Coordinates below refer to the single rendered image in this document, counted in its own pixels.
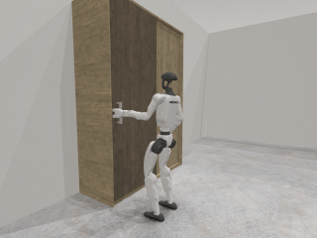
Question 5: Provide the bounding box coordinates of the wardrobe door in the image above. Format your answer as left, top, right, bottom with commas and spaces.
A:
109, 0, 157, 202
157, 21, 180, 174

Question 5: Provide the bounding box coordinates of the robot right thigh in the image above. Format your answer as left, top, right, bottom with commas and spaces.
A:
158, 139, 176, 178

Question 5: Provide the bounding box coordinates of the robot left upper arm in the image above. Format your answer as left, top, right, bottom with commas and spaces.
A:
143, 93, 165, 121

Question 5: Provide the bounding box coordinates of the left robot hand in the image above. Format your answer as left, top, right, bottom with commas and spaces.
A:
112, 108, 123, 118

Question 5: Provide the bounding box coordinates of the right robot forearm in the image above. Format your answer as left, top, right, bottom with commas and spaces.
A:
168, 121, 181, 134

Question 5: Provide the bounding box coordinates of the robot right upper arm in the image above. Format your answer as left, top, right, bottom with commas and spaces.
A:
175, 95, 183, 122

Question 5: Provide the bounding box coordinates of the humanoid robot head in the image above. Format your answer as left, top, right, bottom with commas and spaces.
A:
160, 72, 177, 96

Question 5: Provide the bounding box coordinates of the left robot forearm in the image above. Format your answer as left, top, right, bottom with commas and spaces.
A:
121, 110, 148, 120

